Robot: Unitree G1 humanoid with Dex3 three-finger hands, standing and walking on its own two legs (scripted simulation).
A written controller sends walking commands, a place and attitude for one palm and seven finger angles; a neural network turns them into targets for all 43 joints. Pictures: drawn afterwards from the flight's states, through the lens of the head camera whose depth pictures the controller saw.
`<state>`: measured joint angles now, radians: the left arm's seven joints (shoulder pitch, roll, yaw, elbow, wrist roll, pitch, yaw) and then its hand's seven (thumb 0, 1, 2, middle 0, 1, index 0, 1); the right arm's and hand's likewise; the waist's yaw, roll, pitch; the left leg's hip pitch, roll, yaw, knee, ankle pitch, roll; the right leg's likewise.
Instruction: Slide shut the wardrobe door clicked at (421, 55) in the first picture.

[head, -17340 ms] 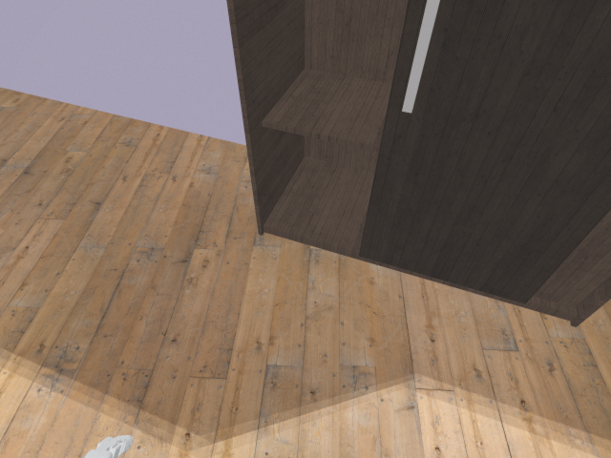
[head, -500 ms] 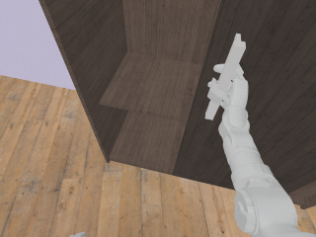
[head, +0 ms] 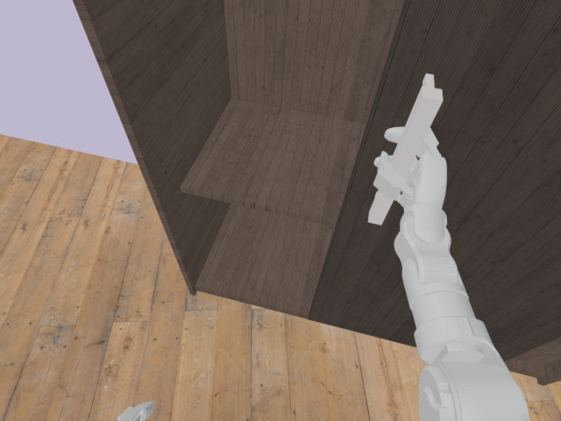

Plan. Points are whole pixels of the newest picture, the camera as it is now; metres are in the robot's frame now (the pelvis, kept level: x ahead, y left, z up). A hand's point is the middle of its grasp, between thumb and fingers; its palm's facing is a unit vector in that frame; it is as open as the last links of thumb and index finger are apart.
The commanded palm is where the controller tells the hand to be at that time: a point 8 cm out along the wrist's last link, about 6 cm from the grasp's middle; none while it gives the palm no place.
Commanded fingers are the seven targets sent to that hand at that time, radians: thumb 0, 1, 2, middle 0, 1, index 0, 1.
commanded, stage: grip the handle and tug to test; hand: right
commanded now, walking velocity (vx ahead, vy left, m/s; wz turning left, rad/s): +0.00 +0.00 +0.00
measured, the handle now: (398, 158) +0.49 -0.11 +0.11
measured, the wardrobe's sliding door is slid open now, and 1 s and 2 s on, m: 0.43 0.41 0.33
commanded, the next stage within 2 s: tug the door sideways, standing still in 0.12 s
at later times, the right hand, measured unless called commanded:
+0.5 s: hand (384, 176) +0.44 -0.09 +0.12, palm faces +0.14 +0.99 -0.01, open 6.0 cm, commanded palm +0.41 -0.11 +0.12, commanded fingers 0.00 -0.90 -0.90 0.45 1.40 0.45 1.40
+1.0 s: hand (368, 174) +0.44 -0.06 +0.12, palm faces +0.15 +0.99 -0.05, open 6.1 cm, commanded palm +0.42 -0.06 +0.12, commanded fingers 0.00 -0.90 -0.90 0.45 1.40 0.45 1.40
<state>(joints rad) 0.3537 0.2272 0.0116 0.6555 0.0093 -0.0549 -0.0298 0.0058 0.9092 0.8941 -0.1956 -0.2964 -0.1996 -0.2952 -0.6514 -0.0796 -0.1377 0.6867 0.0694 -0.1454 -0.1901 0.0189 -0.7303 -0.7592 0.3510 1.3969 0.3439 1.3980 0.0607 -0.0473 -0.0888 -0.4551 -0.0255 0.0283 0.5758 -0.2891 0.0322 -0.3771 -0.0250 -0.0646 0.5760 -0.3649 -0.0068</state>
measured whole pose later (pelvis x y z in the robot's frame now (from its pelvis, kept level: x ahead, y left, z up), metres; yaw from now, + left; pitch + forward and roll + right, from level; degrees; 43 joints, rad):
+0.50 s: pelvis +0.02 -0.01 +0.00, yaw -3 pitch +9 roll +1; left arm 0.27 0.21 0.02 0.66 0.01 -0.02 -0.02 0.01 0.91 0.89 -0.19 -0.30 -0.20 -0.30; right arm -0.57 0.01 0.00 0.49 0.05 -0.03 -0.26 0.03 -0.68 -0.81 0.36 1.38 0.35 1.39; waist 0.01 -0.05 -0.07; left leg -0.38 0.00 0.07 0.55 -0.31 0.02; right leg -0.34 0.00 -0.01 0.58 -0.36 -0.01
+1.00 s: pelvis -0.02 -0.01 -0.01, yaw -4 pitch +10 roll +0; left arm 0.37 0.21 0.02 0.76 0.03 -0.07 -0.06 0.00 0.92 0.89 -0.20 -0.30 -0.20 -0.30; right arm -0.84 0.00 0.04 0.88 0.08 -0.17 -0.35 0.01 -0.74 -0.77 0.31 1.38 0.24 1.40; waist 0.04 -0.05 -0.06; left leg -0.49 0.02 0.08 0.63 -0.31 0.02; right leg -0.45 0.01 0.00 0.65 -0.37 -0.02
